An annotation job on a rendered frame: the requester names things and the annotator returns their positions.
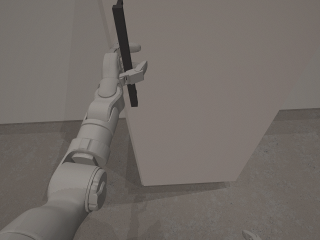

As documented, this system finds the handle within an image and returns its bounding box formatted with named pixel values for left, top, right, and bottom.
left=112, top=0, right=138, bottom=107

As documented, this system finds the left robot forearm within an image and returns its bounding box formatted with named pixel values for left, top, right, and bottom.
left=47, top=77, right=125, bottom=200

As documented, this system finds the robot right hand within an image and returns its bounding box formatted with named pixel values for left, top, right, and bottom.
left=242, top=229, right=262, bottom=240

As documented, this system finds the robot left hand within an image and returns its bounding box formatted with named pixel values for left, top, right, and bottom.
left=101, top=40, right=148, bottom=86

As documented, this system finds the fridge door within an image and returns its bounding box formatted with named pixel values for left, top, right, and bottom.
left=102, top=0, right=320, bottom=186

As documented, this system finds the robot left upper arm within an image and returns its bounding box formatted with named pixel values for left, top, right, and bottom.
left=0, top=162, right=107, bottom=240

